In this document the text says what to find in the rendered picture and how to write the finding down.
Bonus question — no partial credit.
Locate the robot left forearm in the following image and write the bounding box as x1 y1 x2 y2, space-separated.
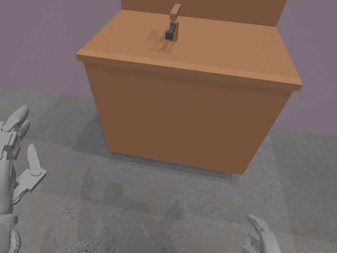
0 213 21 253

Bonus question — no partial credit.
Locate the tap lever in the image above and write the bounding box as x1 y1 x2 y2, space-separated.
165 23 176 40

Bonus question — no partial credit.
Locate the left robot hand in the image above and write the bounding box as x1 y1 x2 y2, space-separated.
0 105 46 215

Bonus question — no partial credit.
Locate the counter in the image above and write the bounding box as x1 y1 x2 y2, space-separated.
76 0 303 175

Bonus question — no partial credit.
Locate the right robot hand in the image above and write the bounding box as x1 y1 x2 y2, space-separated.
242 213 282 253

